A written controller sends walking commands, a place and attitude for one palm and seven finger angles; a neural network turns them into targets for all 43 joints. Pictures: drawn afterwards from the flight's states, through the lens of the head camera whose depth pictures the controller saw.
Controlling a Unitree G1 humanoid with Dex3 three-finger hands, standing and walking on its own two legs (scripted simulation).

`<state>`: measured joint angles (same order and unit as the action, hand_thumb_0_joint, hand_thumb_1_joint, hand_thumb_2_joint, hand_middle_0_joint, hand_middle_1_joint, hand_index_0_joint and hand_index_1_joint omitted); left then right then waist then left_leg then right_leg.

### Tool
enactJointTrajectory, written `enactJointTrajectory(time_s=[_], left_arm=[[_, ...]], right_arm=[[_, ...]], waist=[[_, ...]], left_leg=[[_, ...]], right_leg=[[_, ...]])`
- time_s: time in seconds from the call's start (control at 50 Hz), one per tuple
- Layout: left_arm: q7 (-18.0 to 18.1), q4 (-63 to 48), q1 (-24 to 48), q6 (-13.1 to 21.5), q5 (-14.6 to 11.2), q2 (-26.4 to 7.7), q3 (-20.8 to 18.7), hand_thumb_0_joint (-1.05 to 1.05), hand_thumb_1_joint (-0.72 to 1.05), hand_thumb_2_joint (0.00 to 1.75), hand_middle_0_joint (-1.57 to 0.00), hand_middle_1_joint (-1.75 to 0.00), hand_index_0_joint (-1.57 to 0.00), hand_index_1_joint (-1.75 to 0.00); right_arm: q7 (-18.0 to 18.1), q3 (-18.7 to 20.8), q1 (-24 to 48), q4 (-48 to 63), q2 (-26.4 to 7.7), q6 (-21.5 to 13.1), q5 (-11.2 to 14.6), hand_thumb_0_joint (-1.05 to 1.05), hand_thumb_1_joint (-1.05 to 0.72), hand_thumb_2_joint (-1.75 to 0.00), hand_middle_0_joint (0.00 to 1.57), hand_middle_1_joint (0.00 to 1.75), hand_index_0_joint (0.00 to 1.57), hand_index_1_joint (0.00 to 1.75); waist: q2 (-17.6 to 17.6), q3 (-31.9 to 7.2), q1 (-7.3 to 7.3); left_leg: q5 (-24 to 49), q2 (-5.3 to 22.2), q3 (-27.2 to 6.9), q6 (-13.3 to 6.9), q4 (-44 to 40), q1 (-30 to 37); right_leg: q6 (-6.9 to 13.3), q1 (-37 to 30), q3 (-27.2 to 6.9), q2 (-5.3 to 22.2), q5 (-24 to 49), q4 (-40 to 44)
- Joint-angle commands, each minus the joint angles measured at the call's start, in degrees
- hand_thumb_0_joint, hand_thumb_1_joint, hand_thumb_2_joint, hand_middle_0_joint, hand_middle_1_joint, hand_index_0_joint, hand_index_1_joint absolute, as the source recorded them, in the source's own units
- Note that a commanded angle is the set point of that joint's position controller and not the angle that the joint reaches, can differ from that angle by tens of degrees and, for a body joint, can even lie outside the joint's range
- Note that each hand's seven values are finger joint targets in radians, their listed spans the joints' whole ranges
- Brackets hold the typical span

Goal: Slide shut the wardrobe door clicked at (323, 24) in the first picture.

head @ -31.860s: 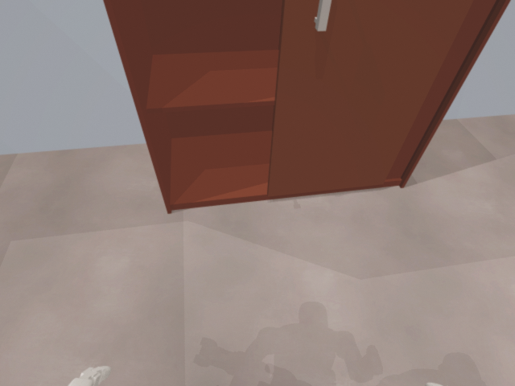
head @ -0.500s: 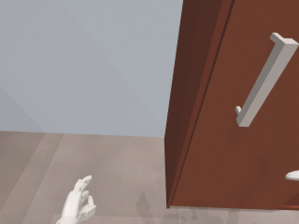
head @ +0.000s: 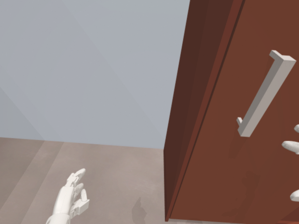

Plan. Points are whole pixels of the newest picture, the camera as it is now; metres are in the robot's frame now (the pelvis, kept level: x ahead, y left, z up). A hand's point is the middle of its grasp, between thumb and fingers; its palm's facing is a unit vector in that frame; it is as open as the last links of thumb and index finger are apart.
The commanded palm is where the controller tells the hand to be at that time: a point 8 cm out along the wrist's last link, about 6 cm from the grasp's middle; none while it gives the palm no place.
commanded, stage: draw the hand back to the body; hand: right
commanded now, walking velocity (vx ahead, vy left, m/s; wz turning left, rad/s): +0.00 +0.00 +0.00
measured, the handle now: (257, 96) +0.36 -0.29 +0.22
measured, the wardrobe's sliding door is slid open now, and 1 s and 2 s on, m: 0.00 0.00 0.00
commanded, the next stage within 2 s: step back with the hand held close in 1.06 s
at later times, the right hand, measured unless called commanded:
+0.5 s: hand (277, 158) +0.22 -0.28 +0.16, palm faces +0.46 +0.80 -0.38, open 10.6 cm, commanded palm +0.16 -0.31 +0.18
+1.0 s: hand (271, 156) +0.22 -0.27 +0.16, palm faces +0.44 +0.82 -0.37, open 7.4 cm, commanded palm +0.17 -0.31 +0.18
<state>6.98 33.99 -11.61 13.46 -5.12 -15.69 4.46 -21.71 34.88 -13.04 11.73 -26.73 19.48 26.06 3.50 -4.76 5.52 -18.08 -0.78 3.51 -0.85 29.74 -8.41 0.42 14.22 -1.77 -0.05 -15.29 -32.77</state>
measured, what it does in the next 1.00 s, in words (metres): stands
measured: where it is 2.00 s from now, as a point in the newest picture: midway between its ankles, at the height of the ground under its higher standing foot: outside the picture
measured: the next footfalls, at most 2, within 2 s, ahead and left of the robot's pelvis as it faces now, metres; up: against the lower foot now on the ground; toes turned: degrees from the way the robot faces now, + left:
none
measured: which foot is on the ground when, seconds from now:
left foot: down 0.00-1.00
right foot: down 0.00-1.00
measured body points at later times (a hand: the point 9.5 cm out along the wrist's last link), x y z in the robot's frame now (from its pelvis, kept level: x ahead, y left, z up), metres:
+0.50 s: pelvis +0.02 -0.01 +0.01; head -0.01 +0.01 +0.45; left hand +0.18 +0.21 -0.09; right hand +0.19 -0.32 +0.18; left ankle -0.02 +0.11 -0.73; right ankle +0.03 -0.11 -0.73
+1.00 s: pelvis +0.02 -0.01 +0.01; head +0.00 +0.01 +0.46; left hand +0.21 +0.20 -0.07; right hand +0.19 -0.31 +0.18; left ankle -0.02 +0.11 -0.73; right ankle +0.03 -0.11 -0.73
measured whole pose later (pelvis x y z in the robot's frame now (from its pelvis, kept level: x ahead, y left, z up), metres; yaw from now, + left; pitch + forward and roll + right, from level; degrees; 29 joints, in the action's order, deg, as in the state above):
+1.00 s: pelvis +0.02 -0.01 +0.01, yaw +2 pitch -3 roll +0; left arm 4.8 36.3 -11.0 6.0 0.6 -12.1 1.9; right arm 6.0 18.6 -25.5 22.7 -19.7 -2.1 4.5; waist 2.6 -1.0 4.8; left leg -17.1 0.5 1.3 0.1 24.6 -4.3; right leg 1.4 8.9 0.4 -1.2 -14.3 -26.3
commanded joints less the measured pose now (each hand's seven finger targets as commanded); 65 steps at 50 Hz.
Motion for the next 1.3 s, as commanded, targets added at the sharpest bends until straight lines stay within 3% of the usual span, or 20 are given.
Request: enactJointTrajectory(time_s=[0.0, 0.02, 0.08, 0.14, 0.2, 0.24, 0.28, 0.38, 0.48, 0.66, 0.72, 0.84, 0.9, 1.02, 1.14, 1.16, 1.18, 1.2, 1.22, 1.28], left_arm=[[-0.8, -8.3, 9.0, 5.3, 3.7, -5.3, -3.3, 0.00, 0.90, 0.90, -0.20, -0.30, -0.20, -0.30], [-0.8, -7.9, 8.7, 5.5, 3.7, -5.6, -3.5, 0.00, 0.90, 0.90, -0.20, -0.30, -0.20, -0.30], [-0.5, -6.8, 8.4, 5.0, 4.3, -4.4, -3.8, 0.00, 0.90, 0.90, -0.20, -0.30, -0.20, -0.30], [-0.5, -5.6, 7.8, 4.7, 4.9, -3.9, -4.2, 0.00, 0.90, 0.90, -0.20, -0.30, -0.20, -0.30], [-0.4, -4.8, 7.6, 3.6, 5.0, -3.4, -4.5, 0.00, 0.90, 0.90, -0.20, -0.30, -0.20, -0.30], [-0.4, -4.5, 7.8, 2.4, 4.9, -3.5, -4.8, 0.00, 0.90, 0.90, -0.20, -0.30, -0.20, -0.30], [-0.5, -4.6, 7.9, 1.2, 4.7, -3.6, -5.0, 0.00, 0.90, 0.90, -0.20, -0.30, -0.20, -0.30], [-0.8, -5.0, 8.3, -0.1, 5.0, -3.8, -5.3, 0.00, 0.90, 0.90, -0.20, -0.30, -0.20, -0.30], [-1.1, -5.6, 8.2, -0.5, 5.3, -3.2, -5.3, 0.00, 0.90, 0.90, -0.20, -0.30, -0.20, -0.30], [-1.7, -6.4, 7.5, -3.0, 5.2, -2.8, -5.2, 0.00, 0.90, 0.90, -0.20, -0.30, -0.20, -0.30], [-1.7, -6.8, 7.5, -3.9, 5.4, -3.0, -5.3, 0.00, 0.90, 0.90, -0.20, -0.30, -0.20, -0.30], [-1.7, -7.3, 8.2, -4.3, 5.5, -2.8, -5.1, 0.00, 0.90, 0.90, -0.20, -0.30, -0.20, -0.30], [-1.7, -7.0, 8.0, -4.1, 5.7, -2.6, -5.0, 0.00, 0.90, 0.90, -0.20, -0.30, -0.20, -0.30], [-1.5, -6.9, 8.5, -4.9, 5.5, -2.8, -5.2, 0.00, 0.90, 0.90, -0.20, -0.30, -0.20, -0.30], [-1.5, -6.8, 9.1, -4.8, 5.4, -2.6, -5.0, 0.00, 0.90, 0.90, -0.20, -0.30, -0.20, -0.30], [-1.3, -6.7, 9.4, -4.7, 5.4, -2.8, -5.0, 0.00, 0.90, 0.90, -0.20, -0.30, -0.20, -0.30], [-1.6, -8.9, 8.5, -5.9, 5.1, -4.0, -5.0, 0.00, 0.90, 0.90, -0.20, -0.30, -0.20, -0.30], [-1.5, -7.5, 8.5, -6.8, 5.4, -3.2, -5.0, 0.00, 0.90, 0.90, -0.20, -0.30, -0.20, -0.30], [-1.7, -8.0, 9.0, -7.5, 5.5, -3.3, -5.3, 0.00, 0.90, 0.90, -0.20, -0.30, -0.20, -0.30], [-2.1, -9.0, 7.3, -9.3, 5.4, -3.4, -5.8, 0.00, 0.90, 0.90, -0.20, -0.30, -0.20, -0.30]], right_arm=[[18.2, -1.8, 12.0, 15.4, -12.6, -14.5, -13.2, 0.00, 0.30, -0.32, 0.24, 1.00, 0.24, 1.00], [20.8, -2.7, 10.3, 17.3, -11.4, -15.7, -13.7, 0.00, 0.26, -0.34, 0.24, 0.98, 0.24, 0.98], [26.1, -1.9, 6.3, 23.8, -12.2, -20.9, -17.3, 0.00, 0.15, -0.39, 0.24, 0.92, 0.24, 0.92], [28.8, -1.2, 1.2, 24.3, -11.5, -24.3, -18.7, 0.00, 0.04, -0.44, 0.23, 0.85, 0.23, 0.85], [29.7, -2.5, -2.3, 21.6, -9.0, -25.8, -19.6, 0.00, -0.07, -0.50, 0.23, 0.79, 0.23, 0.79], [29.5, -3.7, -4.5, 18.1, -7.4, -25.9, -19.6, 0.00, -0.14, -0.53, 0.23, 0.75, 0.23, 0.75], [29.3, -4.9, -5.4, 16.7, -6.2, -26.2, -19.9, 0.00, -0.21, -0.57, 0.22, 0.70, 0.22, 0.70], [29.1, -6.5, -5.5, 18.6, -5.7, -27.0, -20.9, 0.00, -0.39, -0.65, 0.22, 0.60, 0.22, 0.60], [29.4, -7.1, -5.7, 23.6, -6.2, -27.4, -21.7, 0.00, -0.57, -0.74, 0.21, 0.49, 0.21, 0.49], [28.7, -9.9, -8.0, 21.4, -2.8, -26.0, -21.7, 0.00, -0.90, -0.90, 0.20, 0.30, 0.20, 0.30], [28.7, -8.9, -7.7, 21.2, -3.8, -25.8, -21.5, 0.00, -0.90, -0.90, 0.20, 0.30, 0.20, 0.30], [28.7, -9.2, -5.4, 24.8, -4.1, -25.7, -21.7, 0.00, -0.90, -0.90, 0.20, 0.30, 0.20, 0.30], [29.0, -9.3, -6.3, 24.3, -4.0, -25.4, -22.0, 0.00, -0.90, -0.90, 0.20, 0.30, 0.20, 0.30], [28.7, -9.1, -6.3, 21.9, -3.9, -24.9, -21.5, 0.00, -0.90, -0.90, 0.20, 0.30, 0.20, 0.30], [28.6, -9.9, -5.4, 21.5, -3.3, -25.3, -21.5, 0.00, -0.90, -0.90, 0.20, 0.30, 0.20, 0.30], [28.8, -8.8, -0.5, 23.3, -5.3, -25.6, -21.7, 0.00, -0.90, -0.90, 0.20, 0.30, 0.20, 0.30], [29.5, -1.9, 4.9, 27.3, -12.1, -28.6, -22.1, 0.00, -0.90, -0.90, 0.20, 0.30, 0.20, 0.30], [29.1, -5.1, -2.6, 21.0, -7.5, -28.9, -22.1, 0.00, -0.90, -0.90, 0.20, 0.30, 0.20, 0.30], [28.8, -5.2, -3.9, 21.2, -7.7, -29.1, -22.3, 0.00, -0.90, -0.90, 0.20, 0.30, 0.20, 0.30], [28.7, -7.7, -10.4, 20.2, -4.5, -29.5, -22.5, 0.00, -0.90, -0.90, 0.20, 0.30, 0.20, 0.30]], waist=[[1.4, 6.6, -2.03], [-1.6, 6.6, -1.61], [5.4, -0.2, -0.88], [4.5, -3.5, -0.62], [3.0, -2.0, -0.88], [-1.7, 1.0, -1.19], [-3.3, 2.2, -1.14], [-2.9, 0.3, -0.81], [0.8, -2.1, -0.58], [0.7, 2.2, -1.22], [-2.3, 1.2, -1.03], [1.5, -1.7, -1.14], [2.3, -1.4, -1.06], [-2.9, 0.7, -1.13], [-0.6, 2.5, -1.14], [-0.1, 1.8, -1.34], [-0.3, 5.1, -3.31], [-4.1, 4.3, -3.60], [-5.0, 4.1, -3.26], [-3.9, 0.3, -3.89]], left_leg=[[0.9, 1.1, -3.5, 0.0, -10.0, -10.1], [-0.8, 1.5, -3.6, -0.1, -10.5, -9.8], [-0.2, 2.4, -4.1, -0.4, -9.6, -6.6], [3.5, 2.4, -3.9, -0.4, -8.6, -3.2], [5.9, 2.1, -3.0, -0.2, -7.9, -3.0], [5.9, 2.1, -3.0, 0.2, -8.6, -3.7], [6.0, 1.9, -2.5, 0.4, -8.3, -3.7], [9.7, 1.9, -2.1, 0.4, -7.2, -1.7], [14.2, 1.9, -2.0, 0.0, -6.7, 0.5], [15.9, 1.4, -1.7, 0.0, -7.4, -0.3], [15.5, 1.2, -1.5, -0.1, -7.8, 0.8], [16.4, 1.5, -1.9, -0.1, -7.9, 1.9], [17.9, 1.5, -1.8, -0.1, -7.8, 1.8], [15.8, 1.3, -1.8, 0.1, -8.9, 1.2], [12.4, 1.4, -2.1, 0.2, -9.9, 0.1], [12.0, 1.4, -2.3, 0.2, -10.1, 0.1], [15.4, 4.4, -6.5, 0.4, -13.4, -4.1], [17.3, 5.9, -7.1, 0.2, -13.5, -4.9], [20.6, 6.6, -7.9, 0.3, -13.5, -5.1], [24.0, 7.6, -6.8, 0.5, -11.2, -4.0]], right_leg=[[0.4, -0.8, -0.4, -0.5, 1.5, 5.0], [0.3, 0.0, -0.7, -0.4, -0.3, 4.9], [0.9, -3.8, 0.6, -0.7, 0.3, 5.1], [1.1, -4.6, 0.9, -0.4, 3.1, 5.5], [1.2, -5.5, 1.1, 0.0, 4.7, 6.7], [1.5, -4.8, 1.2, 0.4, 4.7, 7.2], [1.6, -4.8, 1.0, 0.6, 5.2, 8.1], [1.9, -6.7, 0.8, 0.7, 8.9, 9.0], [1.4, -8.5, 1.0, 0.7, 13.7, 9.0], [0.5, -8.1, 1.2, 1.4, 16.7, 9.6], [0.6, -8.0, 1.0, 1.3, 16.1, 9.8], [0.6, -9.7, 1.2, 1.1, 16.6, 9.6], [0.6, -9.9, 1.3, 0.9, 18.4, 9.4], [1.0, -8.9, 1.5, 0.8, 14.9, 9.8], [1.0, -8.7, 1.5, 0.8, 11.7, 10.5], [1.2, -8.9, 1.4, 0.6, 11.0, 10.6], [2.4, -5.1, 0.1, 1.5, 9.9, 7.8], [2.5, -5.6, -0.5, 1.3, 10.6, 6.0], [2.4, -5.3, -0.3, 1.1, 11.9, 5.0], [1.9, -5.3, 0.1, 1.7, 16.5, 4.1]])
